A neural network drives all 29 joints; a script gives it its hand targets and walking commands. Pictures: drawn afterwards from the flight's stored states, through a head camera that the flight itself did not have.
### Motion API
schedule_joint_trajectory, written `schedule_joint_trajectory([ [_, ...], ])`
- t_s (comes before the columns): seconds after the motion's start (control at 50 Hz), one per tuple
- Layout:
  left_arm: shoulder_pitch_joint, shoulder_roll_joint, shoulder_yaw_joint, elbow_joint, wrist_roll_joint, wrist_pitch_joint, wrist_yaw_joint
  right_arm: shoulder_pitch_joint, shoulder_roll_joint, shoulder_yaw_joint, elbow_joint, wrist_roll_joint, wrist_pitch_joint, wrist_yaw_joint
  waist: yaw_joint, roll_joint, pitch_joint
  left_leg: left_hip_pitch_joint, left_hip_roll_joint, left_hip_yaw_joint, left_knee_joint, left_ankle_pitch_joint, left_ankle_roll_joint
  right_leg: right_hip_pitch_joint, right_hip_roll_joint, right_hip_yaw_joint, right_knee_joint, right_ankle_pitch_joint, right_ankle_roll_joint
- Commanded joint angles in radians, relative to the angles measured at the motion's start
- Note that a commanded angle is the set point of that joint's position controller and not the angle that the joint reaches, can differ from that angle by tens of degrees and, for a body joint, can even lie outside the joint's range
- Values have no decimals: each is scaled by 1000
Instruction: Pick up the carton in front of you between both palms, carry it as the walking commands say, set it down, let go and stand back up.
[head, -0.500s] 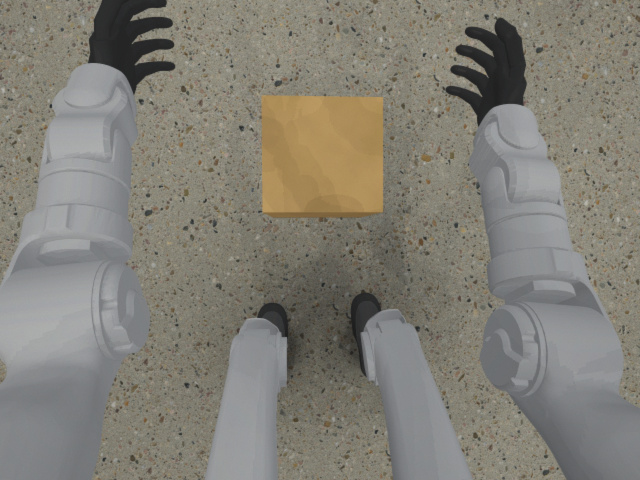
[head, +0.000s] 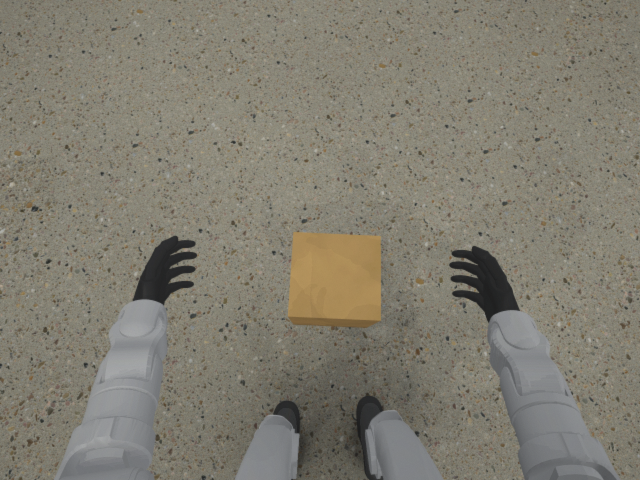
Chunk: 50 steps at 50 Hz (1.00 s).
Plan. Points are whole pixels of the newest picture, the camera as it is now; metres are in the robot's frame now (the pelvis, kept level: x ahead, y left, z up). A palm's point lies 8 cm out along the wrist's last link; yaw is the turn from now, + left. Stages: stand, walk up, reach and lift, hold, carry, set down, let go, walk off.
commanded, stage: let go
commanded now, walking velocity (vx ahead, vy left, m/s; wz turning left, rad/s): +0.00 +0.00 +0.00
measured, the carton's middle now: (333, 284) +0.44 -0.03 -0.60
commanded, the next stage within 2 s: stand in 0.88 s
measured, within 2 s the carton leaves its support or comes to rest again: neither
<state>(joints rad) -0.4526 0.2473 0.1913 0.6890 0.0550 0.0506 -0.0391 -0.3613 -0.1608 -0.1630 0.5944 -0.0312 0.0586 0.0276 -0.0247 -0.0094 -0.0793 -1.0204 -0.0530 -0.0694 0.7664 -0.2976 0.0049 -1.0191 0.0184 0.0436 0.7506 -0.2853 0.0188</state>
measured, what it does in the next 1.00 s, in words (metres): stands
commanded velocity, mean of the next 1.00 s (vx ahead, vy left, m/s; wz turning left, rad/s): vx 0.00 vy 0.00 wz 0.00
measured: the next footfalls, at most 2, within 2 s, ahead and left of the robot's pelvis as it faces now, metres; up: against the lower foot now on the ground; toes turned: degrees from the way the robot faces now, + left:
none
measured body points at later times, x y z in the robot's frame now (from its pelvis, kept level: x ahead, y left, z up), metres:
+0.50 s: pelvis +0.03 -0.01 +0.05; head +0.07 -0.02 +0.50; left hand +0.21 +0.22 -0.03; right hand +0.19 -0.25 -0.04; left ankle +0.01 +0.11 -0.69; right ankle +0.01 -0.13 -0.69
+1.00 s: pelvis +0.03 -0.02 +0.04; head +0.04 -0.02 +0.49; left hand +0.18 +0.24 -0.05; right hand +0.19 -0.29 -0.04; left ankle +0.01 +0.11 -0.69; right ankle +0.01 -0.13 -0.69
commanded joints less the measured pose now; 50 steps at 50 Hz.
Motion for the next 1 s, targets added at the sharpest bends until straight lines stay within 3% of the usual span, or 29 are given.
schedule_joint_trajectory([
  [0.0, 33, 50, -11, -155, -18, -57, 0, 108, -69, 30, -78, 20, -54, 8, 0, 55, -597, 468, 15, 34, -93, 465, -26, 528, 18, -31, -57, 438, 3],
  [0.02, 106, 67, 9, -104, 10, -51, 1, 145, -68, 17, -108, 20, -58, 7, -25, 51, -545, 474, 14, 33, -116, 426, -22, 541, 17, -23, -69, 447, 12],
  [0.06, 196, 79, 5, -127, -9, -62, 8, 203, -79, 23, -123, 29, -77, 15, 10, 58, -501, 493, 12, 17, -142, 472, -28, 559, 14, -27, -83, 436, 11],
  [0.08, 290, 52, -27, -135, -15, -71, 0, 274, -90, 33, -148, 25, -79, 9, -20, 31, -518, 580, 19, 18, -161, 499, -17, 608, 16, -17, -134, 461, 18],
  [0.12, 323, 12, -41, -164, -17, -74, 0, 305, -84, 53, -142, 22, -81, 19, 17, 71, -396, 591, 12, 32, -188, 498, -30, 620, 15, -18, -175, 408, -1],
  [0.14, 353, 37, -39, -164, -37, -79, 4, 347, -106, 42, -189, 8, -90, 19, 0, -26, -432, 597, 12, 33, -200, 492, -25, 694, 25, -19, -171, 484, 8],
  [0.22, 438, 63, -41, -270, -24, -89, -1, 515, -95, 67, -213, 41, -89, 20, -4, 17, -345, 789, 11, 25, -293, 430, -24, 788, 12, -14, -249, 438, 11],
  [0.24, 482, 57, -80, -293, -30, -93, -5, 502, -108, 93, -267, 43, -93, 17, -2, 84, -296, 786, 4, 36, -308, 441, -29, 817, 29, -28, -242, 452, 18],
  [0.28, 573, 75, -66, -243, -26, -83, -10, 511, -103, 101, -235, 42, -78, 21, 35, 40, -174, 795, 18, 21, -352, 442, -24, 830, 30, -30, -288, 389, 17],
  [0.3, 552, 58, -103, -296, -43, -72, -13, 545, -113, 97, -267, 53, -73, 32, 5, 55, -159, 815, 9, 47, -369, 319, -26, 877, 27, -25, -315, 321, 4],
  [0.38, 611, 48, -104, -270, -62, -19, -24, 539, -160, 81, -291, 18, -31, 38, 33, -41, 54, 836, 17, 47, -418, 119, -19, 865, 27, -54, -361, 131, 4],
  [0.42, 597, 78, -112, -324, -34, -5, -36, 552, -125, 88, -257, 37, -7, 40, 26, 39, 68, 840, 21, 52, -428, 79, -20, 906, 21, -37, -369, 130, 6],
  [0.44, 609, 28, -130, -320, -78, 7, -37, 533, -141, 109, -254, 16, 7, 40, 43, -29, 141, 831, 15, 63, -444, 61, -13, 902, 33, -56, -383, 83, 0],
  [0.46, 588, 92, -108, -341, -29, 14, -32, 549, -118, 119, -294, 46, 9, 42, 46, 30, 138, 824, 14, 61, -443, 81, -12, 899, 20, -43, -391, 117, 3],
  [0.52, 603, 82, -146, -344, -62, 50, -44, 556, -127, 119, -301, 33, 32, 41, 0, -23, 148, 885, -4, 81, -400, 110, -4, 903, 23, -29, -390, 129, 4],
  [0.54, 596, 87, -101, -376, -39, 56, -49, 539, -141, 102, -311, 28, 48, 38, 45, -1, 135, 863, 3, 84, -407, 98, -24, 952, 22, -38, -388, 132, 18],
  [0.56, 632, 102, -98, -354, -33, 68, -47, 542, -120, 101, -300, 17, 67, 36, 18, -9, 156, 897, 14, 53, -419, 106, -1, 922, 29, -46, -361, 139, 22],
  [0.6, 591, 62, -101, -402, -37, 68, -58, 545, -175, 98, -283, 12, 68, 29, 49, 7, 153, 845, 2, 69, -404, 104, -13, 989, 27, -28, -355, 131, 15],
  [0.62, 616, 75, -122, -363, -46, 82, -61, 581, -142, 99, -291, 8, 77, 30, 17, -50, 166, 877, -1, 73, -390, 65, -12, 988, 28, -26, -367, 98, 15],
  [0.64, 580, 86, -109, -350, -43, 81, -56, 559, -140, 77, -285, 7, 72, 27, -18, -25, 217, 890, -6, 69, -384, 99, -13, 902, 27, -32, -378, 126, 12],
  [0.66, 646, 77, -104, -363, -32, 84, -45, 555, -131, 82, -306, -3, 68, 32, 26, -22, 164, 903, -3, 63, -394, 156, -13, 953, 23, -37, -372, 172, 14],
  [0.7, 624, 86, -115, -371, -27, 84, -43, 591, -123, 82, -288, 17, 68, 33, 0, 37, 151, 891, 6, 57, -394, 197, -12, 960, 23, -22, -364, 234, 9],
  [0.74, 649, 77, -99, -358, -35, 89, -46, 578, -161, 111, -301, 15, 88, 33, 58, -18, 187, 835, -1, 70, -383, 139, -21, 1009, 25, -24, -358, 200, 7],
  [0.76, 702, 47, -123, -311, -82, 54, -30, 554, -93, 82, -387, -1, 127, 1, 23, -121, 147, 876, -2, 52, -371, 182, -11, 993, 55, -41, -330, 212, 31],
  [0.82, 681, 83, -80, -341, -48, 26, -21, 534, -133, 59, -391, -4, 145, -20, 58, 19, 101, 872, 5, 61, -343, 283, -18, 969, 44, -18, -315, 293, 31],
  [0.84, 601, 16, -132, -372, -66, 24, -28, 511, -110, 75, -371, -8, 149, -16, 48, -10, 62, 871, 7, 50, -355, 280, -14, 980, 44, -29, -317, 295, 25],
  [0.86, 644, 168, -83, -198, -26, 14, 24, 545, -247, 63, -175, -2, 74, -43, 55, 65, 44, 799, 62, 11, -294, 165, -30, 872, -48, 27, -318, 257, 1],
  [0.9, 647, 197, -93, -159, -9, -7, 46, 584, -236, 61, -141, 1, 19, -53, 2, -3, 67, 873, 73, -10, -273, 114, -29, 796, -67, 62, -341, 174, -18],
  [0.98, 602, 173, -98, -118, -7, -34, 53, 533, -254, 73, -49, -5, -31, -46, 14, 72, 81, 818, 76, -35, -304, 59, -9, 759, -71, 88, -346, 27, -30],
])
